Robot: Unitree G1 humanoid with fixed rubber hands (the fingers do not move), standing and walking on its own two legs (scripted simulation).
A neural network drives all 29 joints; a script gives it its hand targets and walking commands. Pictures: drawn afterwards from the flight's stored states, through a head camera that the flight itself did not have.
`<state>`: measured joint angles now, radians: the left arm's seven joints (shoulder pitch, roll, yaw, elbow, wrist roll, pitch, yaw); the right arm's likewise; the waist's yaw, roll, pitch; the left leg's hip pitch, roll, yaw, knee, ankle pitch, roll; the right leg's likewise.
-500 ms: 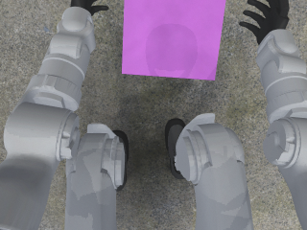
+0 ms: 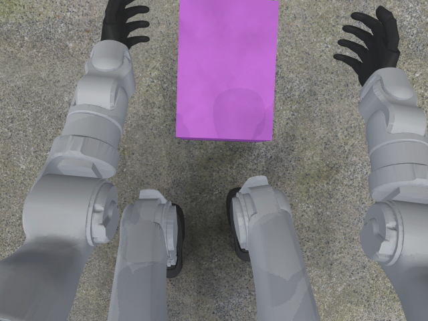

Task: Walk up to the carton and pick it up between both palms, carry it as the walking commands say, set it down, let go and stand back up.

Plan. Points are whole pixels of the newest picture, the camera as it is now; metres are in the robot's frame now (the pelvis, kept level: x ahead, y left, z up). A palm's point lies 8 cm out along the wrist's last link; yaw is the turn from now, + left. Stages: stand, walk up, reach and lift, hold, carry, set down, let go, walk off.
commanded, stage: set down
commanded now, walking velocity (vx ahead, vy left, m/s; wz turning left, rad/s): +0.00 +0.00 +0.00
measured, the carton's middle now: (224, 79) +0.54 -0.09 -0.36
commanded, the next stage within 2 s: let go in 0.92 s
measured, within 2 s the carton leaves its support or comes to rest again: neither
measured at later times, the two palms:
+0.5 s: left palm out of the picture +0.55 +0.09 +0.03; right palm out of the picture +0.47 -0.31 +0.04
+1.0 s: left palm out of the picture +0.54 +0.09 +0.12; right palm out of the picture +0.46 -0.30 +0.12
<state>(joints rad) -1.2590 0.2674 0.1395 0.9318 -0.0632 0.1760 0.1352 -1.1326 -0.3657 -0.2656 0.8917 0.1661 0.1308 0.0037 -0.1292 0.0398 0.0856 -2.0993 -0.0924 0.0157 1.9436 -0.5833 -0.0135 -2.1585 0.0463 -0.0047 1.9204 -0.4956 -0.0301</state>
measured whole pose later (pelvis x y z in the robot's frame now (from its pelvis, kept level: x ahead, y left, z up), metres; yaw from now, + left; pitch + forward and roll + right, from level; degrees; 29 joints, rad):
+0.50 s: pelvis +0.02 +0.00 +0.13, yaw +0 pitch +45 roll +2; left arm -1.08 0.22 0.18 0.78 0.00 0.21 0.10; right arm -0.97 -0.32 -0.35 0.77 0.10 0.16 0.07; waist -0.12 0.03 -0.06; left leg -1.77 -0.09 -0.02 1.45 -0.47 -0.01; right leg -1.82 0.05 0.01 1.44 -0.41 -0.03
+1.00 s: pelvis +0.05 -0.01 +0.23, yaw -1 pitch +42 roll +2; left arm -0.95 0.12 0.28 0.81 0.14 0.13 0.09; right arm -0.85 -0.24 -0.38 0.80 -0.06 0.07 0.09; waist -0.11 0.04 -0.07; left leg -1.40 -0.07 -0.05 1.00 -0.33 -0.01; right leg -1.44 0.05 0.02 0.99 -0.28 -0.03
